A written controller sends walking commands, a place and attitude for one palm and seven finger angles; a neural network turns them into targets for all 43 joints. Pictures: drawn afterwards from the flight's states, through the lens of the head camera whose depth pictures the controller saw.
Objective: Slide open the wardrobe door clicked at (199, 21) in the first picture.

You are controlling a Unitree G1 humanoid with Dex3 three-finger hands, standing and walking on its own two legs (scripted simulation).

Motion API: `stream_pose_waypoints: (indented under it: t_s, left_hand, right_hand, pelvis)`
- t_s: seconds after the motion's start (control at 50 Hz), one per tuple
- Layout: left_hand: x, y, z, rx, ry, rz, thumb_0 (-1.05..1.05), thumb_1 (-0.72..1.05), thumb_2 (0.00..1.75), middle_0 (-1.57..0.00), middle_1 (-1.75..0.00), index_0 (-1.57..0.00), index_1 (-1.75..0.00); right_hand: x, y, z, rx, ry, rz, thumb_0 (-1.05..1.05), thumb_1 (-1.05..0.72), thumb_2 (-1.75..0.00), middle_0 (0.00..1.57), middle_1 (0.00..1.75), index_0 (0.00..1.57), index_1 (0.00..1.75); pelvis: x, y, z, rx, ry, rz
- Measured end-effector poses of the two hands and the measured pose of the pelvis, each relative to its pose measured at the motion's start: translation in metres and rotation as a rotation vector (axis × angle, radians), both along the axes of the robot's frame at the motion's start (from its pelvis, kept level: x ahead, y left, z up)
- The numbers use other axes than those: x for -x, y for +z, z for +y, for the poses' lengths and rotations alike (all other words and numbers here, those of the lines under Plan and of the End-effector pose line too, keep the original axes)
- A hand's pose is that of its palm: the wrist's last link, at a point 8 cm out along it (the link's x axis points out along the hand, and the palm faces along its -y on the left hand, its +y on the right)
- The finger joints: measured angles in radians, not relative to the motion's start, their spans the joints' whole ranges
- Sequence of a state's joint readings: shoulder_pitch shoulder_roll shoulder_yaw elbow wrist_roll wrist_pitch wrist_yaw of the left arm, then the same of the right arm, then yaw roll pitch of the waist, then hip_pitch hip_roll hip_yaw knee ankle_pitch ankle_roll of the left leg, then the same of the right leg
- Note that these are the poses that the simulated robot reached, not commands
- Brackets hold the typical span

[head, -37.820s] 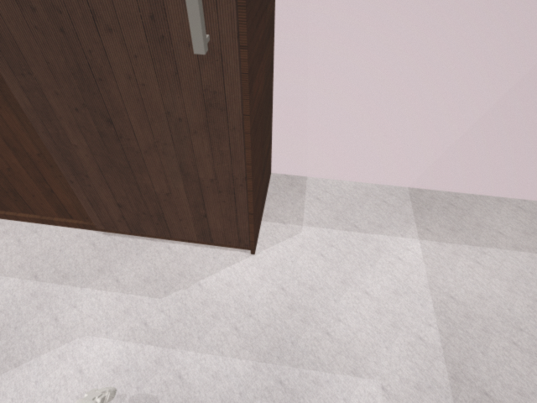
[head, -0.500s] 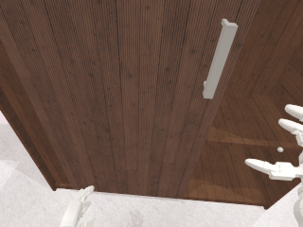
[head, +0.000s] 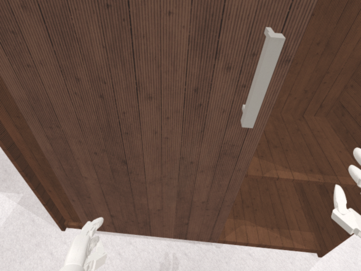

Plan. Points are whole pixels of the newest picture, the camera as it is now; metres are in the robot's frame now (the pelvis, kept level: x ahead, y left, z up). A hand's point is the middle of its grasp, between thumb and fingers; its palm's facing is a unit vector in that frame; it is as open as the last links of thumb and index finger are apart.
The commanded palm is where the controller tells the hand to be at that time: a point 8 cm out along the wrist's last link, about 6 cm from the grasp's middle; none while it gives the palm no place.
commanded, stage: draw the hand back to the body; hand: right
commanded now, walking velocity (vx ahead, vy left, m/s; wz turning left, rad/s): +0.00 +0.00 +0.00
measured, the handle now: (257, 80) +0.44 -0.17 +0.25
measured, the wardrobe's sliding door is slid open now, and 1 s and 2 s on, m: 0.56 0.56 0.56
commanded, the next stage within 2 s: step back with the hand held close in 0.32 s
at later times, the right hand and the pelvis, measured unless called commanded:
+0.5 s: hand (343, 198) +0.20 -0.27 +0.16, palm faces +0.47 +0.81 -0.37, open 7.4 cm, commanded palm +0.14 -0.30 +0.17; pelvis +0.01 +0.00 +0.00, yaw -1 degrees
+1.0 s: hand out of the picture +0.13 -0.29 +0.15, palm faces +0.47 +0.76 -0.46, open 7.4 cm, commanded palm +0.07 -0.32 +0.17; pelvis -0.06 -0.01 -0.01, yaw -1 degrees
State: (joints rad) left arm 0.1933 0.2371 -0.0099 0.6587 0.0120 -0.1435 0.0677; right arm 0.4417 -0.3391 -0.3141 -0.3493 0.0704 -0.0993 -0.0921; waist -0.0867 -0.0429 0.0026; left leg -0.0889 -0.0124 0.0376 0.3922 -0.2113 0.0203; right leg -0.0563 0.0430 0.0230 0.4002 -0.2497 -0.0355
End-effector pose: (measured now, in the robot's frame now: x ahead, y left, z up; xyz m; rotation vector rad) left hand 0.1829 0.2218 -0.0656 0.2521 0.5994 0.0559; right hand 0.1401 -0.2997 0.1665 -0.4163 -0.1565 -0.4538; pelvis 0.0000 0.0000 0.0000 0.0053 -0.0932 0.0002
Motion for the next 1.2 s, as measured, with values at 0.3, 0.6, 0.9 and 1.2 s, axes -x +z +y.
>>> stream_pose_waypoints:
  t_s: [0.3, 0.6, 0.9, 1.2]
  left_hand:
    - [-0.013, -0.001, -0.023, 0.021, -0.046, 0.022, 0.01, 0.91, 0.90, -0.20, -0.30, -0.21, -0.30]
    - [0.010, -0.008, -0.003, -0.003, 0.019, 0.094, 0.01, 0.91, 0.90, -0.20, -0.30, -0.21, -0.30]
    - [0.064, -0.011, 0.008, -0.026, 0.105, 0.121, 0.01, 0.91, 0.90, -0.20, -0.30, -0.20, -0.30]
    - [0.120, -0.009, -0.007, -0.081, 0.109, 0.136, 0.01, 0.91, 0.90, -0.20, -0.30, -0.21, -0.30]
  right_hand:
    - [-0.013, -0.001, -0.006, -0.029, -0.018, 0.001, 0.02, -0.89, -0.89, 0.21, 0.30, 0.21, 0.31]
    - [-0.013, 0.025, -0.016, 0.112, -0.014, -0.051, 0.02, -0.89, -0.89, 0.21, 0.30, 0.21, 0.30]
    - [0.038, 0.007, -0.016, 0.158, 0.023, 0.033, 0.02, -0.89, -0.89, 0.22, 0.30, 0.22, 0.30]
    - [0.064, 0.000, -0.034, 0.172, 0.048, -0.073, 0.02, -0.89, -0.89, 0.21, 0.30, 0.21, 0.30]
  pelvis:
    - [-0.008, 0.000, -0.004, -0.003, -0.006, 0.005]
    - [0.004, -0.001, -0.004, -0.009, -0.011, 0.065]
    - [0.047, -0.006, -0.010, -0.007, -0.007, 0.098]
    - [0.081, -0.011, -0.026, -0.058, -0.044, 0.103]
